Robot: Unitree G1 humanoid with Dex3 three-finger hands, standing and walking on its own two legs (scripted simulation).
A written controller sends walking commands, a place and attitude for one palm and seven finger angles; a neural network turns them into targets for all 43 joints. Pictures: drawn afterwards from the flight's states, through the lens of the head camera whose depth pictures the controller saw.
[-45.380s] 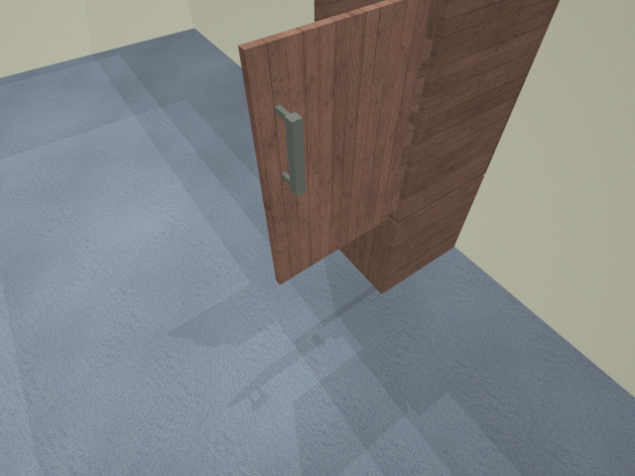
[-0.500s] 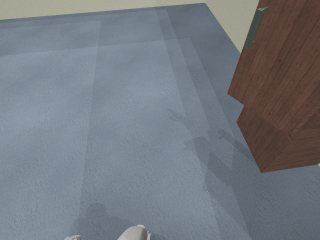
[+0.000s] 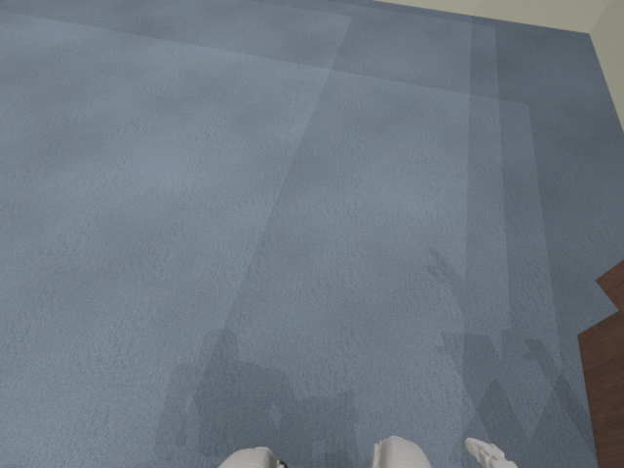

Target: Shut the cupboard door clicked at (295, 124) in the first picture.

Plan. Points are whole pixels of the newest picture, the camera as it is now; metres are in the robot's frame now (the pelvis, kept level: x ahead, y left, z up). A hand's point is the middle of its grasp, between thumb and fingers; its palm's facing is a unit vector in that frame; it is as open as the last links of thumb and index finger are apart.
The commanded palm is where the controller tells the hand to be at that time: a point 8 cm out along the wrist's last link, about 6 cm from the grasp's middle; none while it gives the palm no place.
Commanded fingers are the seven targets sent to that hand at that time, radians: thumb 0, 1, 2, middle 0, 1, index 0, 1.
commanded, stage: turn to face it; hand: left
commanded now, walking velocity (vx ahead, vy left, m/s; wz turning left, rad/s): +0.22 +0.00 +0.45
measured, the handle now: out of the picture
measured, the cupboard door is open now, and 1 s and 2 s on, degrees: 30 30 30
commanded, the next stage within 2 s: none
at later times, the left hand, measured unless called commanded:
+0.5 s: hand (229, 396) +0.22 +0.15 -0.16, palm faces -0.05 -0.98 -0.21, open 7.2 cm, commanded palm none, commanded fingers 0.00 0.90 0.90 -0.20 -0.30 -0.20 -0.30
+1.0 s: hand (266, 304) +0.37 +0.12 -0.15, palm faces -0.40 -0.87 -0.28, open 7.4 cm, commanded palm none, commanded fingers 0.00 0.90 0.90 -0.20 -0.30 -0.20 -0.30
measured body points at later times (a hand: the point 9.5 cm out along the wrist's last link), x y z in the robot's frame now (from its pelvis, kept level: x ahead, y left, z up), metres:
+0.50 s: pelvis +0.14 -0.03 +0.01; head +0.19 -0.03 +0.46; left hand +0.22 +0.20 -0.14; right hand +0.18 -0.28 -0.14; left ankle +0.15 +0.09 -0.69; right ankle +0.18 -0.14 -0.73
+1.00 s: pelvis +0.17 -0.03 +0.00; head +0.22 -0.06 +0.44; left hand +0.39 +0.16 -0.13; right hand +0.12 -0.30 -0.15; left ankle +0.18 +0.10 -0.68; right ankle +0.12 -0.14 -0.73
